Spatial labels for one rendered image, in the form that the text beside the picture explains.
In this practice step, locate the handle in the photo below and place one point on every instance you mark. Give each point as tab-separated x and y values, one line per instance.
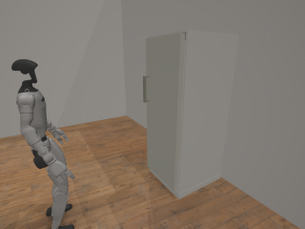
145	89

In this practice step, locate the robot left foot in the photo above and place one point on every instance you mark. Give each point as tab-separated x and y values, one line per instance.
48	213

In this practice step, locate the left robot forearm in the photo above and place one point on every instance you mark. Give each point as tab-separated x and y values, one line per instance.
51	127

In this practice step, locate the right robot shin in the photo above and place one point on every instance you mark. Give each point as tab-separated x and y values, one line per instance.
58	208

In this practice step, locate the robot right upper arm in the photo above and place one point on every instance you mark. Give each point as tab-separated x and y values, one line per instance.
26	104

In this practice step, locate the right robot forearm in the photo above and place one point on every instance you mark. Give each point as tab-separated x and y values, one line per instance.
38	145

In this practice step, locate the fridge door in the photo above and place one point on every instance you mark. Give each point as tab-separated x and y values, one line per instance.
164	88

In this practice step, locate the robot left hand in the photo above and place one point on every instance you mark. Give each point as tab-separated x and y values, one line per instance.
56	134

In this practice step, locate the robot right hand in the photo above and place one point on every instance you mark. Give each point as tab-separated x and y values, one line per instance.
58	168

